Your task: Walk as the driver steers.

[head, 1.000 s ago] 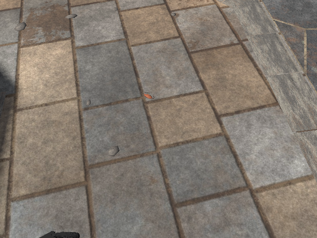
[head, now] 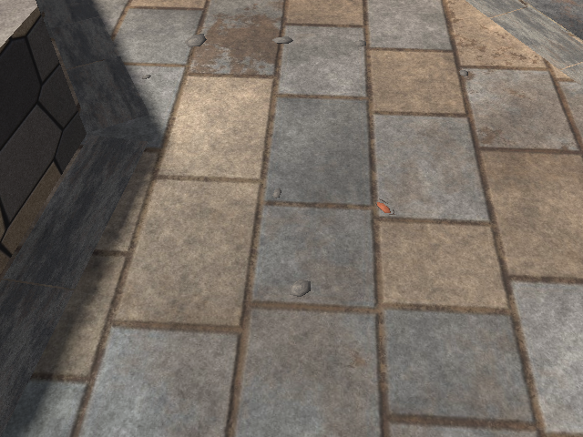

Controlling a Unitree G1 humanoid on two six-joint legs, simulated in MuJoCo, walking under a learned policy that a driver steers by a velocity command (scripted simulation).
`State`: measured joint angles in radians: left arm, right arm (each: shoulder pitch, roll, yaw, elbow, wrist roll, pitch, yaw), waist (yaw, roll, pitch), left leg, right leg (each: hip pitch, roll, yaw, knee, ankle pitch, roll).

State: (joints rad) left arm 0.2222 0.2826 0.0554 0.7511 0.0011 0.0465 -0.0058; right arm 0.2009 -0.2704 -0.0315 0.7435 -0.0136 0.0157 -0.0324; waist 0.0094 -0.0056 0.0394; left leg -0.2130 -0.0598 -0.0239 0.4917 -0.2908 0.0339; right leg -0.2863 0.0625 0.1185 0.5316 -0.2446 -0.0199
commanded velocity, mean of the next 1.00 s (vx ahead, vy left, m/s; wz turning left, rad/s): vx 0.33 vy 0.00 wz -0.15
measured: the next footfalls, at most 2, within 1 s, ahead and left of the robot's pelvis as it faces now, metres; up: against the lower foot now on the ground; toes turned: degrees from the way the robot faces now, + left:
right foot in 0.38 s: +0.01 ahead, -0.13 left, +0.00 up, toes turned -15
left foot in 0.84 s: +0.40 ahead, -0.07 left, +0.00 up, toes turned -9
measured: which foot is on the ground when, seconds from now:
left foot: down 0.00-0.36, up 0.38-0.82, down 0.84-1.00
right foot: down 0.00-0.02, up 0.04-0.36, down 0.38-0.86, up 0.88-1.00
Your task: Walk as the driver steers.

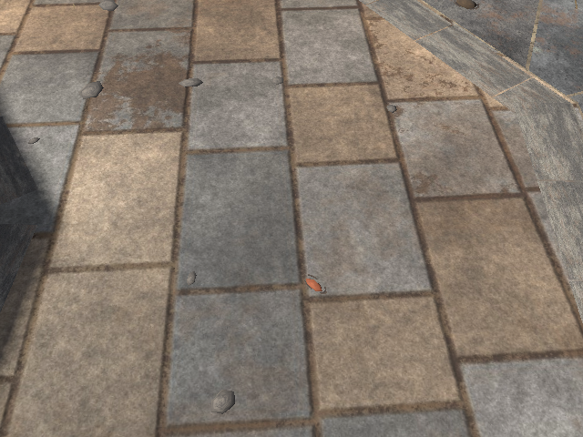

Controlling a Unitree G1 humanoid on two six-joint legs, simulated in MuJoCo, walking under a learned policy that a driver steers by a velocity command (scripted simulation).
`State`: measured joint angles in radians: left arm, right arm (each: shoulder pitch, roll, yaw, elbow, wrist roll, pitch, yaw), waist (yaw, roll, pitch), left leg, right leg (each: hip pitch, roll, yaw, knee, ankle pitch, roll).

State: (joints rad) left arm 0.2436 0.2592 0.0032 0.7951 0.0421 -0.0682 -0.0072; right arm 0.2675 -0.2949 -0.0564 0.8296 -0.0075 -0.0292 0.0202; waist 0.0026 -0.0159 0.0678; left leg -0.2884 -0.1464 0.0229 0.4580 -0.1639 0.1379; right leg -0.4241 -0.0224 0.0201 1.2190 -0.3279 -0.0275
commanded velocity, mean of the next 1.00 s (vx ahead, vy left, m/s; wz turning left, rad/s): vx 0.34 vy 0.00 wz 0.27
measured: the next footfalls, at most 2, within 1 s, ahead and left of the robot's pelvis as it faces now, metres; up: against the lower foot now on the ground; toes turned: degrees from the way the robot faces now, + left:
right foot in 0.36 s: +0.41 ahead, -0.11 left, +0.00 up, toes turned +15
left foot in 0.78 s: +0.51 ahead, +0.14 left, +0.00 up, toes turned +19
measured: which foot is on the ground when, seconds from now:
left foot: down 0.00-0.38, up 0.40-0.76, down 0.78-1.00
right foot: up 0.00-0.34, down 0.36-0.80, up 0.82-1.00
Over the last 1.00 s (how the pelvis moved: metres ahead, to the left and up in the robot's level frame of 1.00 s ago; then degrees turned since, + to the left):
0.31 -0.10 0.00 -7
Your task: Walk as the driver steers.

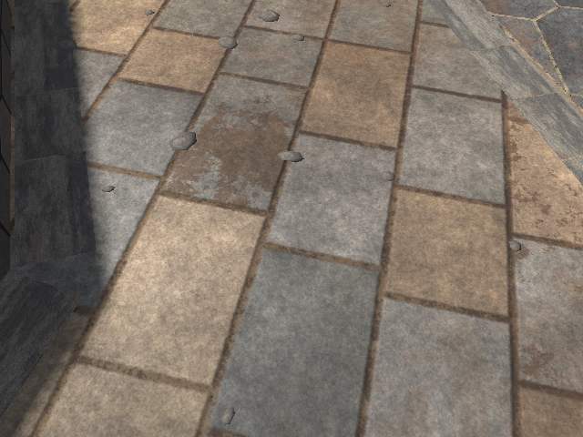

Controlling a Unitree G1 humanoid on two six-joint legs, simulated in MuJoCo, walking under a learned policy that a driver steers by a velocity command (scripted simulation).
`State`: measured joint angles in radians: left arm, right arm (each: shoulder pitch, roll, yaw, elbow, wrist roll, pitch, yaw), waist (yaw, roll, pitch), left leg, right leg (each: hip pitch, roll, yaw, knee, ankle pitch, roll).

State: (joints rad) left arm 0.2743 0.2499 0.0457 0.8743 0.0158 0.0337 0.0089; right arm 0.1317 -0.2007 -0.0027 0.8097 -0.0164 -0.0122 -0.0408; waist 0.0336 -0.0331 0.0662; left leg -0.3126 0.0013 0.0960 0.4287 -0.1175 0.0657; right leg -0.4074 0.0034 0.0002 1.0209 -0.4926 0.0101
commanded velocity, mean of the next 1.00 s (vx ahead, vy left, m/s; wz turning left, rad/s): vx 0.36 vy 0.00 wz -0.24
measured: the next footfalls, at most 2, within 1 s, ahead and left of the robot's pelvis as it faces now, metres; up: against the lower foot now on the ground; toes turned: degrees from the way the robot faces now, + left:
right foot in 0.20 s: +0.01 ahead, -0.11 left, +0.00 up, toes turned -10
left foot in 0.72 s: +0.34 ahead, -0.01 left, +0.00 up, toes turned -19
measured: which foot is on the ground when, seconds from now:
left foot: down 0.00-0.20, up 0.22-0.70, down 0.72-1.00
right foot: up 0.00-0.18, down 0.20-0.74, up 0.76-1.00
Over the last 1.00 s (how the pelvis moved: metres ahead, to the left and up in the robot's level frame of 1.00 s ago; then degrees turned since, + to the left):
0.42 0.02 0.01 14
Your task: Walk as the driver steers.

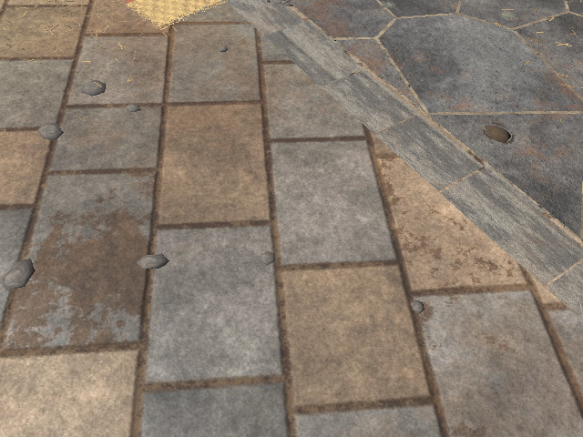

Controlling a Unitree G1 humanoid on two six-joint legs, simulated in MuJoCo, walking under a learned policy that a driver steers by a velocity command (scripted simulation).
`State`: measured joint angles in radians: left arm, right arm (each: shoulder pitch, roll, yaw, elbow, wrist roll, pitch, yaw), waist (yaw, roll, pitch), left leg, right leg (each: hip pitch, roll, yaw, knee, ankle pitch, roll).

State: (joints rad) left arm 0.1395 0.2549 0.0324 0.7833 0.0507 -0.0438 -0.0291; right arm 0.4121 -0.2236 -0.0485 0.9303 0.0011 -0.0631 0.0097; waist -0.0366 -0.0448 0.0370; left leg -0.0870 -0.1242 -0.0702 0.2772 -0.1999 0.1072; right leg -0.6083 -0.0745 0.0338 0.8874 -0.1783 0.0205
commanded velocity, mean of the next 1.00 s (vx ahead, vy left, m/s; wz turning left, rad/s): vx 0.50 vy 0.00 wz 0.29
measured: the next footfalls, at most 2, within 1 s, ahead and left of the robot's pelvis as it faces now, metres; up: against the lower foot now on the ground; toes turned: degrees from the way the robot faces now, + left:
right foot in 0.22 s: +0.31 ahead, -0.11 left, +0.00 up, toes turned +10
left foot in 0.74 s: +0.49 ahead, +0.19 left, +0.00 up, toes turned +27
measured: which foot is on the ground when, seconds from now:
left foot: down 0.00-0.22, up 0.24-0.72, down 0.74-1.00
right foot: up 0.00-0.20, down 0.22-0.74, up 0.76-1.00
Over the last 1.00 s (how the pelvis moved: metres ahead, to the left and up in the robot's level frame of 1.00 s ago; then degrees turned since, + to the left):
0.33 -0.07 0.01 -13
